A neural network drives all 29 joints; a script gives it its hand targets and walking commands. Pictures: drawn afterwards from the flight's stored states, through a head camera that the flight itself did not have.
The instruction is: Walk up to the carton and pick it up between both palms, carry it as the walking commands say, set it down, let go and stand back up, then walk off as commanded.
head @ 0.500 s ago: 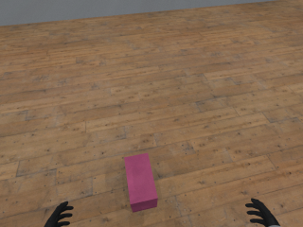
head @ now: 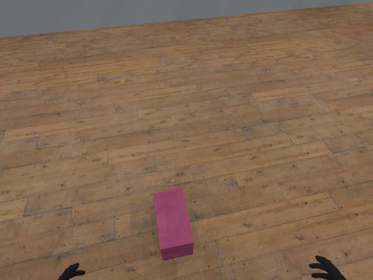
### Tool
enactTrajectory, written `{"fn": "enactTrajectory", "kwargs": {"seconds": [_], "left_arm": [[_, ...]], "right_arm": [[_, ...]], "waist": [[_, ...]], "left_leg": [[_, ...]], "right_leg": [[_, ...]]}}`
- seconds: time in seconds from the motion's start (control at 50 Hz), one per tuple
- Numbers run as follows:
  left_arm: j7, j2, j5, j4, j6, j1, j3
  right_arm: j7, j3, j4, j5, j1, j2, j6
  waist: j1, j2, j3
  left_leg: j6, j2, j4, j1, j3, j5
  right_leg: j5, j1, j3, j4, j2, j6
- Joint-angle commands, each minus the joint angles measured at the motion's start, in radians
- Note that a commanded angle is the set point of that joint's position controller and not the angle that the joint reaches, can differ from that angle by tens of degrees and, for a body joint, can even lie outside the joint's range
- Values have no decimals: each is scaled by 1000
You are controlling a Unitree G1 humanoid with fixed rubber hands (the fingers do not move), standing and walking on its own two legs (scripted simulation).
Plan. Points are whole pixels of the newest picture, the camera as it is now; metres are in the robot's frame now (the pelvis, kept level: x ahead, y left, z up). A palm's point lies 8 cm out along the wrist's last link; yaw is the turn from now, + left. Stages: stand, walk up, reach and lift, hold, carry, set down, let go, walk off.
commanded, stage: stand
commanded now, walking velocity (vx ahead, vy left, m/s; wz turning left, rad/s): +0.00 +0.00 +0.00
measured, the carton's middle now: (173, 223) +0.47 +0.09 -0.68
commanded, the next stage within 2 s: walk off in 0.60 s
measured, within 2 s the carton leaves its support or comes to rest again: neither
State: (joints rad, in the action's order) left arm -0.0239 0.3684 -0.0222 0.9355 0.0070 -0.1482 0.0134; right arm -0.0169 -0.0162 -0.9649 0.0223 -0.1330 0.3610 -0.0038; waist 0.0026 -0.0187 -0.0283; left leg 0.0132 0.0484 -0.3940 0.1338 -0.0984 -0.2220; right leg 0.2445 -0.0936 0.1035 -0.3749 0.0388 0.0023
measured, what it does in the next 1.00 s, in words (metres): stands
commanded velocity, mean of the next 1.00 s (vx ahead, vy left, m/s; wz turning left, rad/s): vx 0.00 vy -0.07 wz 0.00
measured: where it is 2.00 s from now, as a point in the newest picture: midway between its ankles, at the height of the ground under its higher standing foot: outside the picture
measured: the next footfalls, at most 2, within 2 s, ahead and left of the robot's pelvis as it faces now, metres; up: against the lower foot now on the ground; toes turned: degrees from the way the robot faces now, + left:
right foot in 1.16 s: +0.03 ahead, -0.24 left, +0.00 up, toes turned +4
left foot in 1.52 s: -0.01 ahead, -0.11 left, +0.00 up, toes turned +16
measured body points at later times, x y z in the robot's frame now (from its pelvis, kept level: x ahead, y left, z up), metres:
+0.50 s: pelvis -0.01 +0.00 +0.00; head -0.01 +0.01 +0.45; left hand +0.09 +0.31 -0.12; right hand +0.10 -0.31 -0.11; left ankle +0.00 +0.11 -0.74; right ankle -0.02 -0.12 -0.74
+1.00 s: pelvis -0.01 -0.03 +0.00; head +0.01 -0.02 +0.45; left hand +0.04 +0.29 -0.13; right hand +0.06 -0.33 -0.12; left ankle -0.01 +0.11 -0.74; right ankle -0.05 -0.15 -0.72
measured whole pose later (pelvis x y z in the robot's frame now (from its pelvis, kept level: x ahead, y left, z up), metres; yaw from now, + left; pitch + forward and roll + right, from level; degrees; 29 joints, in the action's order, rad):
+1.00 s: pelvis -0.01 -0.03 +0.00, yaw +3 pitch +0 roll -1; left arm -0.01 0.38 -0.03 1.02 -0.09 -0.18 0.02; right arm -0.04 0.00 -1.01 0.04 -0.18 0.34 0.02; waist -0.03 0.00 -0.03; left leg -0.03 0.00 -0.38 0.20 -0.16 -0.19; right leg 0.42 -0.25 0.02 -0.68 0.04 -0.01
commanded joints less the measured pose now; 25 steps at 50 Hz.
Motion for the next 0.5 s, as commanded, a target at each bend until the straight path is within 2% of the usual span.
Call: {"fn": "enactTrajectory", "kwargs": {"seconds": [0.0,0.48], "left_arm": [[-3,157,1,-38,12,36,30],[4,180,6,26,12,53,25]], "right_arm": [[-4,-31,37,-1,36,169,-12],[-4,-19,-10,-8,36,192,-16]], "waist": [[-1,14,28],[1,19,27]], "left_leg": [[10,-121,55,-12,-89,164],[16,-126,67,-11,-100,168]], "right_leg": [[-152,-29,77,58,-114,14],[-154,-17,71,71,-119,20]]}}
